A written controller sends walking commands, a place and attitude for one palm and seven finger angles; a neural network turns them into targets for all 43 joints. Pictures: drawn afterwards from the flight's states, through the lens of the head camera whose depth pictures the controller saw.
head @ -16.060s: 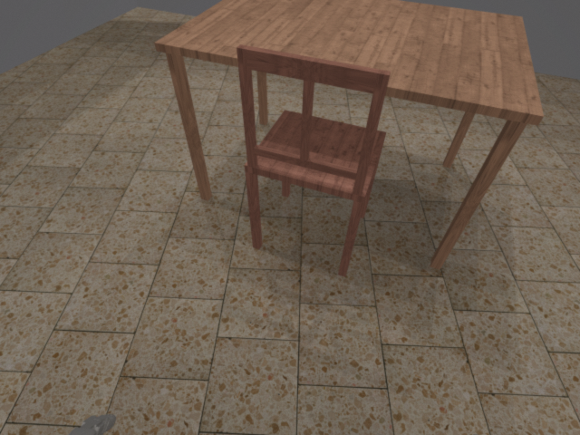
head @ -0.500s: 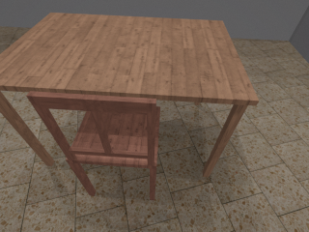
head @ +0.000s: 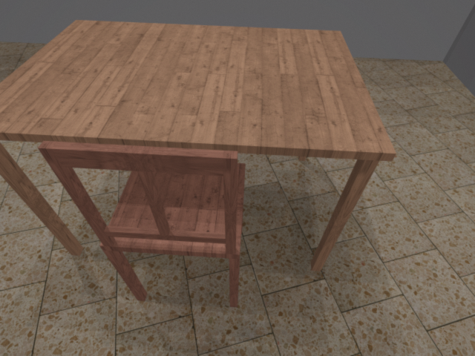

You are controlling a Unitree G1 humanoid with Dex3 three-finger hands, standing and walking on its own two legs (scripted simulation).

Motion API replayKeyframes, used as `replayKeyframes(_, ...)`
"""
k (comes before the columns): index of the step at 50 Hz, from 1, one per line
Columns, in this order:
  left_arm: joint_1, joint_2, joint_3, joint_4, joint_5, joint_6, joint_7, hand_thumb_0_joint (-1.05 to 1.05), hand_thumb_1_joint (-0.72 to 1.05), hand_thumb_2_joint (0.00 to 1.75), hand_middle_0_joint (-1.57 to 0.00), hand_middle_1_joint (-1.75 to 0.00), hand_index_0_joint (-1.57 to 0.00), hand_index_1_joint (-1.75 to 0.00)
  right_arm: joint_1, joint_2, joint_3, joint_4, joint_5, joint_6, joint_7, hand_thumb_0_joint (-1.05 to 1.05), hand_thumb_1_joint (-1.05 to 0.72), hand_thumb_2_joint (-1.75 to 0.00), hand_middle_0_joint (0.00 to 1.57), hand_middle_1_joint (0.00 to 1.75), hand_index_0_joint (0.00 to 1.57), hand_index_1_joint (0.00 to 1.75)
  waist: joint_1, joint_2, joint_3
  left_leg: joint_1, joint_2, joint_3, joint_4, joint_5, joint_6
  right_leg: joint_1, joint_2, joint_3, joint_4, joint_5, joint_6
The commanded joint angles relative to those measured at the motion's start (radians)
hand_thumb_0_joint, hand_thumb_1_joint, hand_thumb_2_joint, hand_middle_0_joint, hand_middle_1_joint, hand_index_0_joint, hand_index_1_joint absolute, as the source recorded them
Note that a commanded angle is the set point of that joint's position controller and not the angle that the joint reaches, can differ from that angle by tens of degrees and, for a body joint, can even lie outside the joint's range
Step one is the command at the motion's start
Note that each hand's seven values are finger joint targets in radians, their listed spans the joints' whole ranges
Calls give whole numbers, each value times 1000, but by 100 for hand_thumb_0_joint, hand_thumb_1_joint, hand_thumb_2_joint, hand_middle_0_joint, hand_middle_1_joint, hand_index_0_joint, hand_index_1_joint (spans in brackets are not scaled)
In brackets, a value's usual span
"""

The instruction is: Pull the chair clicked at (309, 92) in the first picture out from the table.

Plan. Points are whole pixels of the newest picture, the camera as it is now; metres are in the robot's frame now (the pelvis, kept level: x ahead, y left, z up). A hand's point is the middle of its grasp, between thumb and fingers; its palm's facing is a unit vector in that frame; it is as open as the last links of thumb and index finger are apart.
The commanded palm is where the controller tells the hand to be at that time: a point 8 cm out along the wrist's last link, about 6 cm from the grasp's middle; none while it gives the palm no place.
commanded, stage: look again from close up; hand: left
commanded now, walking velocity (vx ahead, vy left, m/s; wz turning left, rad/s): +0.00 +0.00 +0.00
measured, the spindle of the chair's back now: (156, 204) +0.46 +0.23 -0.09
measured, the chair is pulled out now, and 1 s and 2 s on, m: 0.00 0.00 0.00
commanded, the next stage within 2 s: raise the hand toward the chair's back in 0.24 s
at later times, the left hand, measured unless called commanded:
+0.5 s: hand out of the picture +0.13 +0.20 -0.09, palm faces +0.20 -0.96 -0.21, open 7.5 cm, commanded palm +0.10 +0.22 -0.07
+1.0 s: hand (122, 346) +0.15 +0.20 -0.04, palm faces +0.05 -1.00 -0.07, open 11.4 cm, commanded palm +0.12 +0.24 -0.06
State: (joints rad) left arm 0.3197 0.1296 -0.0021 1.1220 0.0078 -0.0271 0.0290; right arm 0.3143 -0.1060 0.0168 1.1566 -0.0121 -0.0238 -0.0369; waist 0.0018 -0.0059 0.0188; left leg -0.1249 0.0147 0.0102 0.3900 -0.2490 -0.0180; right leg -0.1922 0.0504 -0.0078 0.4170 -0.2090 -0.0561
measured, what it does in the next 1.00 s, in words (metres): lowers itself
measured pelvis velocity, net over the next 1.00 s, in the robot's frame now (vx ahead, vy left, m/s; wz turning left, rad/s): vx -0.05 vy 0.02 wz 0.06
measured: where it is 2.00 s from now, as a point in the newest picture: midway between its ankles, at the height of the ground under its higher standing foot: outside the picture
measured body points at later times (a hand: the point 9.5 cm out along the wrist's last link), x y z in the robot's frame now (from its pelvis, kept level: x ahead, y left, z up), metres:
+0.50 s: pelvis -0.01 +0.00 -0.01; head +0.02 -0.01 +0.44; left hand +0.11 +0.25 -0.07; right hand +0.05 -0.25 -0.15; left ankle -0.02 +0.13 -0.74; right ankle +0.01 -0.08 -0.74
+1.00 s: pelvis -0.05 +0.02 -0.13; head +0.05 +0.02 +0.31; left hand +0.14 +0.25 -0.04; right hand +0.21 -0.16 -0.21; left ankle -0.02 +0.13 -0.74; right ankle +0.01 -0.08 -0.74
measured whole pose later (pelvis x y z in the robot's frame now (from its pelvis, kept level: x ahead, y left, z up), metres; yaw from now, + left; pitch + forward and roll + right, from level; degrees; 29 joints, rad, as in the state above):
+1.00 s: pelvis -0.05 +0.02 -0.13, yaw +3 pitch +17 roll -2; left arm 0.44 0.20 0.09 -0.19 -0.27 -0.54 -0.28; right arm 0.09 -0.21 0.03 0.54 -0.01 -0.28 0.00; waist 0.09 0.03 -0.11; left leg -1.06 -0.03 -0.07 1.38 -0.61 0.00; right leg -1.07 0.00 -0.10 1.32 -0.55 -0.04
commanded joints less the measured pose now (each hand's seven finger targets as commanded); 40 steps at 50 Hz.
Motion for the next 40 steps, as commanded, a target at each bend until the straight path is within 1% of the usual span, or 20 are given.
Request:
replayKeyframes(1,82,96,14,-15,0,-14,9,0,90,90,-20,-30,-20,-30,79,-83,-16,-17,1,-3,-5,0,-90,-90,20,30,20,30,3,5,72,-49,66,-55,-66,75,34,-33,-134,128,-102,62,5)
replayKeyframes(16,88,97,15,-14,-2,-18,10,0,90,90,-20,-30,-20,-30,80,-85,-17,-17,1,-7,-7,0,-90,-90,20,30,20,30,2,14,43,-34,70,-53,-59,110,33,-9,-132,130,-90,132,5)
replayKeyframes(17,7,267,-1,-93,-6,-20,20,0,90,90,-20,-30,-20,-30,-51,-179,-53,-121,-28,23,7,0,-90,-90,20,30,20,30,-38,106,118,-97,-6,-76,-19,145,47,-83,-87,111,-11,53,-4)
replayKeyframes(18,-583,344,97,-1416,-241,-178,20,0,88,89,-20,-30,-20,-30,-67,-330,-39,-466,52,-129,-57,0,-90,-90,20,30,20,30,-135,149,-206,25,-25,16,0,99,64,-52,-65,61,-73,3,59)
replayKeyframes(19,-287,264,55,-1213,-178,-114,53,0,85,88,-20,-29,-20,-29,-98,-270,-47,-411,47,-221,-71,0,-90,-90,20,30,20,30,-61,197,-149,25,-32,57,-16,109,66,-9,-42,60,-33,9,18)
replayKeyframes(20,-184,134,12,-1003,-169,-73,76,0,83,87,-19,-29,-19,-29,-88,-271,-47,-355,34,-244,-66,0,-90,-90,20,30,20,30,-59,139,-50,-58,-19,57,-22,58,54,-52,-46,46,-40,-23,17)
replayKeyframes(21,-33,39,-51,-976,-178,-33,76,0,81,86,-19,-29,-19,-29,-71,-251,-46,-384,52,-252,-53,0,-90,-90,20,30,20,30,-66,91,-16,-117,-14,14,-8,46,57,-66,-48,18,-27,-21,14)
replayKeyframes(22,-20,-10,-79,-1032,-202,-41,60,0,78,85,-19,-28,-19,-28,-76,-266,-41,-408,54,-269,-55,0,-90,-90,20,30,20,30,-92,-29,0,-151,-21,0,41,16,68,-121,-44,-29,3,-42,29)
replayKeyframes(23,-89,-2,-85,-1131,-217,-101,52,0,76,84,-19,-28,-19,-28,-97,-273,-40,-454,60,-312,-58,0,-90,-90,20,30,20,30,-89,-101,-21,-175,-27,-21,105,-22,77,-169,-56,-17,39,-97,45)
replayKeyframes(24,-47,38,-33,-1090,-199,-153,45,0,74,83,-18,-27,-18,-27,-90,-276,-54,-467,46,-346,-56,0,-90,-90,20,30,20,30,-82,-171,-56,-228,-28,-26,164,-42,81,-226,-57,-26,81,-146,53)
replayKeyframes(25,-56,26,-43,-1087,-187,-203,34,0,71,82,-18,-27,-18,-27,-93,-278,-65,-487,26,-372,-41,0,-90,-90,20,30,20,30,-84,-214,-94,-303,-37,-41,238,-59,76,-291,-67,-13,136,-184,64)
replayKeyframes(26,9,18,-11,-1013,-182,-245,12,0,69,81,-18,-27,-18,-27,-98,-272,-82,-509,18,-382,-22,0,-90,-90,20,30,20,30,-58,-253,-132,-397,-43,-50,299,-76,64,-332,-76,0,191,-210,65)
replayKeyframes(28,219,-41,-10,-939,-232,-356,-79,0,64,79,-17,-26,-17,-26,-123,-255,-93,-575,18,-392,28,0,-90,-90,20,30,20,30,22,-247,-180,-534,-49,-49,404,-81,28,-337,-104,47,304,-151,57)
replayKeyframes(29,301,-19,34,-949,-254,-422,-133,0,62,78,-17,-26,-17,-26,-124,-258,-106,-601,9,-388,49,0,-90,-90,20,30,20,30,59,-233,-228,-591,-58,-38,460,-71,17,-322,-109,74,367,-85,51)
replayKeyframes(31,379,32,110,-956,-274,-553,-243,0,57,76,-17,-25,-17,-25,-143,-260,-117,-642,3,-365,84,0,-90,-90,20,30,20,30,83,-185,-291,-698,-76,-19,560,-21,4,-306,-109,108,505,116,43)
replayKeyframes(33,359,170,216,-1018,-229,-645,-307,0,53,74,-16,-24,-16,-24,-183,-267,-131,-689,-3,-330,112,0,-90,-90,20,30,20,30,111,-48,-343,-780,-84,-3,637,3,3,-328,-111,146,608,203,29)
replayKeyframes(36,288,171,175,-1182,-198,-560,-294,0,46,71,-16,-23,-16,-23,-269,-267,-121,-804,3,-259,108,0,-90,-90,20,30,20,30,101,64,-280,-785,-91,21,645,-58,32,-464,-68,103,640,-19,0)
replayKeyframes(37,207,170,170,-1257,-208,-534,-273,0,43,70,-15,-23,-15,-23,-266,-262,-120,-823,10,-246,98,0,-90,-90,20,30,20,30,71,34,-256,-802,-91,11,653,-127,38,-518,-60,117,611,-153,5)
replayKeyframes(39,152,146,166,-1374,-245,-518,-233,0,39,68,-15,-22,-15,-22,-231,-254,-111,-835,10,-236,81,0,-90,-90,20,30,20,30,42,105,-260,-810,-67,-15,651,-214,37,-587,-51,74,613,-304,9)
replayKeyframes(40,83,156,160,-1514,-265,-543,-217,0,36,67,-15,-22,-15,-22,-227,-256,-105,-845,13,-242,68,0,-90,-90,20,30,20,30,32,113,-285,-785,-58,-34,676,-197,44,-613,-42,63,625,-280,10)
